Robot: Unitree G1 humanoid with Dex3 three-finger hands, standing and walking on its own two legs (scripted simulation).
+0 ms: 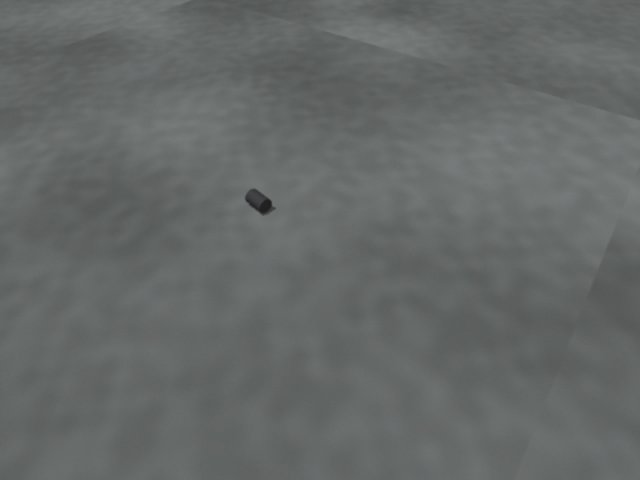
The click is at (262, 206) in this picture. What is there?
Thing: lying can
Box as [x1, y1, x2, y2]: [245, 189, 271, 212]
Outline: 247,192 245,199 261,212 265,212 268,210 271,205 271,201 255,189 251,189
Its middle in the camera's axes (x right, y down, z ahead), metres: -0.28 -0.19 +1.80
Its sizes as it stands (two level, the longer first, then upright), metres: 0.106 0.072 0.072
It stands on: the floor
